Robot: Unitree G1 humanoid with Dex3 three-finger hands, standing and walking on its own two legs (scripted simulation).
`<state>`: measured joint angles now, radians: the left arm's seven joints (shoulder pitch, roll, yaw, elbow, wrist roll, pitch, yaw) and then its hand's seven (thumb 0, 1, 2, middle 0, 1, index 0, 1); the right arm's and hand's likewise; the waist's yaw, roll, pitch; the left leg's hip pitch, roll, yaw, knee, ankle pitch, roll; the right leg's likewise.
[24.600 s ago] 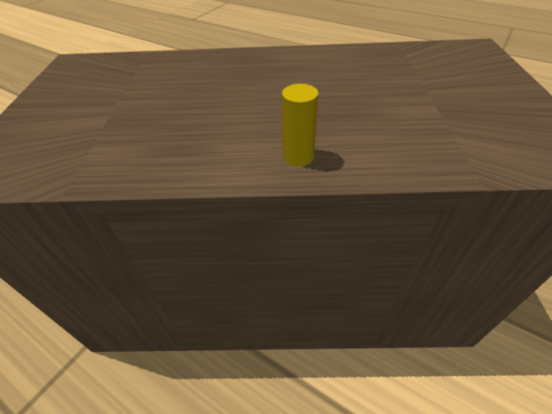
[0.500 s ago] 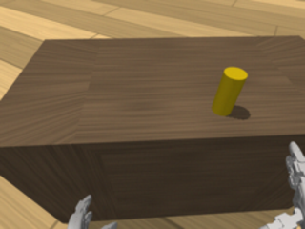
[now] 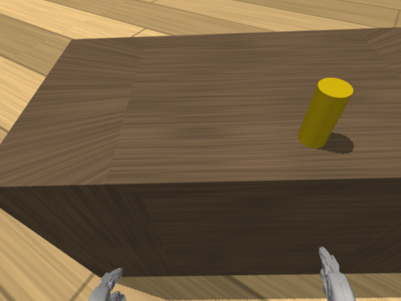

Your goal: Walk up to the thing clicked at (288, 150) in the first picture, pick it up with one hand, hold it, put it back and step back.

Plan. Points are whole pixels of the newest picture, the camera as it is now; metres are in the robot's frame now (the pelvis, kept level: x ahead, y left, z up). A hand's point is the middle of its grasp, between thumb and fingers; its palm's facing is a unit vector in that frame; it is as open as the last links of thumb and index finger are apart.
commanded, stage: home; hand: right
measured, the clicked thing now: (322, 115) +0.47 -0.24 +0.10
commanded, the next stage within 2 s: none
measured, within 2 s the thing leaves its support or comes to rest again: neither
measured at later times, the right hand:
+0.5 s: hand out of the picture +0.13 -0.24 -0.13, palm faces -0.05 +0.93 -0.36, open 17.4 cm
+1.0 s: hand out of the picture +0.03 -0.27 -0.14, palm faces -0.07 +0.93 -0.36, open 17.4 cm
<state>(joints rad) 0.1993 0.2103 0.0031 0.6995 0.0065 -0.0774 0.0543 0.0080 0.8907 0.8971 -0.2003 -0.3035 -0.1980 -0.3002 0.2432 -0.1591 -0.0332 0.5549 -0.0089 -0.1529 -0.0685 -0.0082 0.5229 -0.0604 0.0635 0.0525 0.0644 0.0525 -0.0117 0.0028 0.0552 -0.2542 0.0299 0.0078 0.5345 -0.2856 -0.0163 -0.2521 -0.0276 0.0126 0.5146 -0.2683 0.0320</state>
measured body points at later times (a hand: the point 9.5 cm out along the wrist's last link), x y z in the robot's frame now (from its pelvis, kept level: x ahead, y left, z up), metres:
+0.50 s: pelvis +0.01 +0.00 +0.00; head +0.01 +0.00 +0.45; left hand +0.13 +0.28 -0.12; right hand +0.13 -0.29 -0.10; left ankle +0.00 +0.13 -0.73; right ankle +0.00 -0.14 -0.73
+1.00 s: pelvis -0.02 -0.01 +0.01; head -0.02 +0.00 +0.46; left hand +0.03 +0.29 -0.13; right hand +0.03 -0.32 -0.12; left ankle +0.00 +0.13 -0.73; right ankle +0.00 -0.14 -0.73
